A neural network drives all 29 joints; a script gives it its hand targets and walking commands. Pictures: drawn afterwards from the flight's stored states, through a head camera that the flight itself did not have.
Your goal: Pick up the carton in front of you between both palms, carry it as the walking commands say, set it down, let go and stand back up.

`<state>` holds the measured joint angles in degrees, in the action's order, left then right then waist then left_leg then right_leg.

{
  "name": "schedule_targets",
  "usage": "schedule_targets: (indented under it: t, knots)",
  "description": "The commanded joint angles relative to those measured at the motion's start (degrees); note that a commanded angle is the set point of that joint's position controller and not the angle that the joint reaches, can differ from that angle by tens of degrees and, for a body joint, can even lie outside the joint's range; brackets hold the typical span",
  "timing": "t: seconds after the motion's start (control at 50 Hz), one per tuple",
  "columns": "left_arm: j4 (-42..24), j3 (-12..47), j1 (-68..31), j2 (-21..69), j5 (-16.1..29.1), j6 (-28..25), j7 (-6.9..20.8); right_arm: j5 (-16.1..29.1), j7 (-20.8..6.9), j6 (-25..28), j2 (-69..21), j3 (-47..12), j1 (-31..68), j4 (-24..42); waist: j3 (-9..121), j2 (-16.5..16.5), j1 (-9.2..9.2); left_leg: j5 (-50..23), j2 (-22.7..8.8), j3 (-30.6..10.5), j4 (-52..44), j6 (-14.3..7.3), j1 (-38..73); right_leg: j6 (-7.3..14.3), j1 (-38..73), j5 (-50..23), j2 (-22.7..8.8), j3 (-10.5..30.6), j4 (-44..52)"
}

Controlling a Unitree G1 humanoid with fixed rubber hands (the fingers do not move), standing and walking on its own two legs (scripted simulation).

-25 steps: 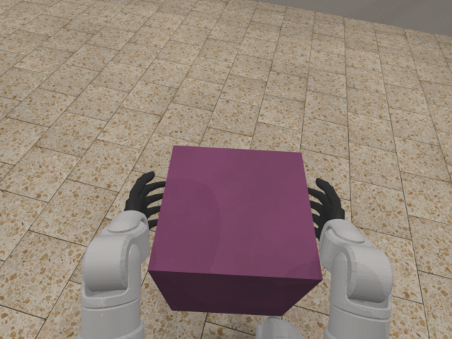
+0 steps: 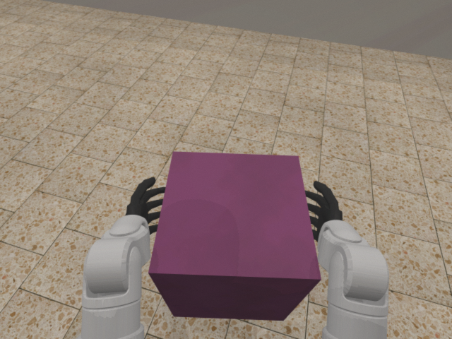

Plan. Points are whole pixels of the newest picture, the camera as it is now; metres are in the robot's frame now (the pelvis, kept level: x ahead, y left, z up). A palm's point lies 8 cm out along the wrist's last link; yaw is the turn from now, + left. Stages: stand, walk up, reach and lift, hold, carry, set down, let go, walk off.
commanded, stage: carry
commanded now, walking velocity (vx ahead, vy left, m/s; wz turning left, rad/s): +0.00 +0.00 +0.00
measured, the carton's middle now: (231, 241) +0.28 +0.00 +0.02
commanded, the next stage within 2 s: hold in 1.76 s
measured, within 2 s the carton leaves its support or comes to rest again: neither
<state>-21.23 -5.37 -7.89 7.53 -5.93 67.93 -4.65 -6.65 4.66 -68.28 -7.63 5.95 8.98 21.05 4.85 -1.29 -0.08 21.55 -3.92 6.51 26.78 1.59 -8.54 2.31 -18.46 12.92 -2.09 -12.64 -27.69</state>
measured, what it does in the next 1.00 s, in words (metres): stands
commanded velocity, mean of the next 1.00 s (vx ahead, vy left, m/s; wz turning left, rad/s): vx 0.00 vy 0.00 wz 0.00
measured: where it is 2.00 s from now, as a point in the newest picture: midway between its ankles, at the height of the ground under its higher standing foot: outside the picture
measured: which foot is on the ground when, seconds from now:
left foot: down 0.00-1.00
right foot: down 0.00-1.00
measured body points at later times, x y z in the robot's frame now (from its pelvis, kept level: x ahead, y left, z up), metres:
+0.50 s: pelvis +0.02 +0.02 +0.00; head +0.01 +0.02 +0.45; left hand +0.29 +0.17 +0.07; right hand +0.30 -0.13 +0.08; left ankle -0.09 +0.11 -0.74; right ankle +0.01 -0.09 -0.74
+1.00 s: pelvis -0.03 +0.02 +0.00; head -0.06 +0.02 +0.45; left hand +0.24 +0.18 +0.05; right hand +0.24 -0.13 +0.05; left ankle -0.09 +0.11 -0.74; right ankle +0.01 -0.09 -0.74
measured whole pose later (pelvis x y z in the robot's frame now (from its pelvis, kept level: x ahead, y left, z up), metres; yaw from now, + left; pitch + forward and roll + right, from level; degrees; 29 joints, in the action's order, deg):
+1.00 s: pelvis -0.03 +0.02 +0.00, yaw +0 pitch +1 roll +0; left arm -9.7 -4.7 -4.6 7.3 -8.8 59.7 -2.9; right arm -9.1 2.7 -59.3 -7.3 5.3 5.5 8.9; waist 6.4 -0.5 -0.2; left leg 21.1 -1.3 7.2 28.2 -1.2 -8.5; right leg 0.5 -18.4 11.6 -4.9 -11.7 -29.0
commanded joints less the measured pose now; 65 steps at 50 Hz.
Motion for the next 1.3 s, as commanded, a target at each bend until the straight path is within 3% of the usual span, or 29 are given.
schedule_targets:
  t: [0.0,0.2,0.3,0.44,0.52,0.66,0.9,1.1,1.28]
  knots:
    - [-1.9,39.8,-22.0,49.5,21.3,1.3,14.0,22.4,-14.5,-1.3,-49.5,-40.5,20.4,0.7,18.0,-0.6,0.0,-40.5,-5.6,-2.4,1.9,0.3,2.0,-0.2,13.8,-40.6,-7.9,6.0,-4.4]
    - [-1.7,40.6,-27.0,51.3,22.6,1.5,14.3,23.0,-14.5,-1.3,-51.7,-40.1,25.0,0.6,15.6,-0.6,0.12,-46.0,-5.5,-2.7,1.0,-0.3,3.9,-1.5,11.4,-33.4,-6.5,5.0,-4.0]
    - [-1.4,40.4,-25.8,51.2,22.1,1.6,14.2,22.9,-14.5,-1.4,-51.4,-40.2,24.2,0.6,16.6,-0.2,0.17,-44.4,-5.4,-2.8,1.0,-0.6,3.7,-1.1,12.9,-34.8,-7.2,5.4,-4.4]
    - [-1.3,40.2,-25.6,51.5,21.8,1.6,14.1,23.3,-14.7,-1.5,-51.3,-40.5,24.6,0.9,16.1,-0.3,0.14,-43.0,-5.8,-3.0,1.0,-1.4,3.4,-1.1,12.0,-30.0,-7.5,5.7,-4.9]
    - [-1.7,40.2,-26.1,51.6,21.9,1.5,14.2,23.4,-14.8,-1.4,-51.4,-40.7,25.2,1.3,15.4,-0.4,0.1,-39.8,-5.9,-3.1,1.1,-2.0,2.5,-1.1,10.8,-25.3,-7.7,5.9,-4.9]
    - [0.9,40.9,-23.6,53.0,20.9,0.1,15.0,21.9,-15.3,0.1,-52.8,-41.3,22.3,-1.3,13.3,0.7,-0.01,-29.6,-5.2,-3.3,-0.5,-2.3,0.1,-1.3,10.6,-23.4,-8.4,6.5,-2.8]
    - [5.8,39.2,-22.6,48.4,16.3,-8.1,14.7,16.7,-14.9,8.4,-48.6,-39.2,21.2,-7.2,10.4,0.8,-0.03,-17.4,-5.0,-4.4,-3.9,-3.1,-3.3,-1.5,9.4,-13.9,-8.5,7.3,0.9]
    - [14.7,31.4,-23.0,43.4,9.6,-18.2,14.0,9.9,-14.3,18.6,-43.9,-31.9,21.3,-15.7,9.7,0.9,0.02,-13.1,-4.7,-5.0,-4.6,-3.8,-5.3,-1.5,8.5,-10.4,-8.4,7.6,2.0]
    - [26.6,24.0,-28.2,45.3,4.0,-29.6,14.4,4.6,-14.5,29.8,-45.6,-24.7,26.7,-27.5,11.7,1.2,0.03,-12.6,-4.4,-5.3,-4.2,-4.0,-5.4,-1.4,8.8,-10.8,-8.3,7.7,2.0]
